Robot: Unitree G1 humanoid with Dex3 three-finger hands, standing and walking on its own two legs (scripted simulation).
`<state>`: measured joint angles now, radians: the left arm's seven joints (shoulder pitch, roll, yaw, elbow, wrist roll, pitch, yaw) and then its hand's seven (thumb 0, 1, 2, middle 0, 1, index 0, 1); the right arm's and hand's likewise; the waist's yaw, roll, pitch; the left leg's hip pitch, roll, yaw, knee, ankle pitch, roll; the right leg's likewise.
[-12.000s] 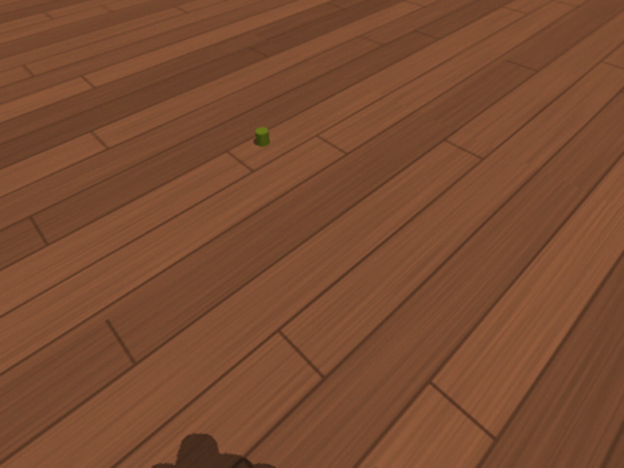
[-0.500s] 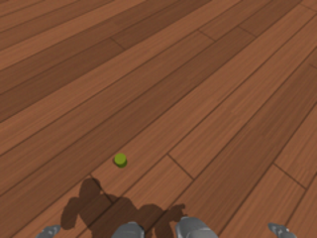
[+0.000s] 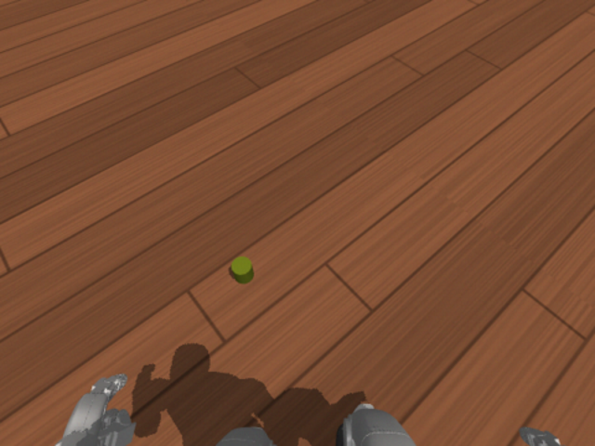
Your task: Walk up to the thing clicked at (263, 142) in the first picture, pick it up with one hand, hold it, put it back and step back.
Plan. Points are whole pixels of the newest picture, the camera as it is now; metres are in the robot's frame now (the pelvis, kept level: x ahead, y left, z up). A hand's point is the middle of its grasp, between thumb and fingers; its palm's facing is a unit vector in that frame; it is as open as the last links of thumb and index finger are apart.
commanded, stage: walk up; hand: left
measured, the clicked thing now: (242, 270) +0.66 +0.23 -0.71
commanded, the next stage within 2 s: stand in 1.22 s
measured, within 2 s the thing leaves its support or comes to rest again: neither
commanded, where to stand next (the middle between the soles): +0.26 -0.02 m, yaw +1 degrees
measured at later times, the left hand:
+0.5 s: hand out of the picture -0.03 +0.23 -0.13, palm faces +0.00 -0.92 -0.39, open 7.4 cm
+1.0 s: hand out of the picture +0.01 +0.25 -0.13, palm faces +0.02 -0.94 -0.35, open 7.4 cm
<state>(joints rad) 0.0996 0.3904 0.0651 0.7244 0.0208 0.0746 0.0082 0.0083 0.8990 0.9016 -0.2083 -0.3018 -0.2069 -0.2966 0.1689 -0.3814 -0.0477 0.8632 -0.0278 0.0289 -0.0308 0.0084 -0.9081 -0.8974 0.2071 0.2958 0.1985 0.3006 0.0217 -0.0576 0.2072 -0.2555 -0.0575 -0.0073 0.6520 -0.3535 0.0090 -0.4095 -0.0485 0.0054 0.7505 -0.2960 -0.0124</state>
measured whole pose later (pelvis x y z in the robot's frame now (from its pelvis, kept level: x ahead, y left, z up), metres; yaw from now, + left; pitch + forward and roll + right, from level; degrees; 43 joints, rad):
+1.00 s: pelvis -0.08 -0.02 +0.02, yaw +0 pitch -2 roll -1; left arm 0.12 0.37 0.03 1.04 0.00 -0.02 0.00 0.01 0.90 0.90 -0.21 -0.30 -0.21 -0.30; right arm 0.13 -0.34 -0.03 1.03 -0.02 -0.01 0.01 0.01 -0.91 -0.90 0.21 0.30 0.20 0.30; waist 0.02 -0.01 0.06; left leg -0.20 -0.02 -0.07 0.51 -0.26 0.00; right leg -0.13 -0.02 0.01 0.46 -0.29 0.03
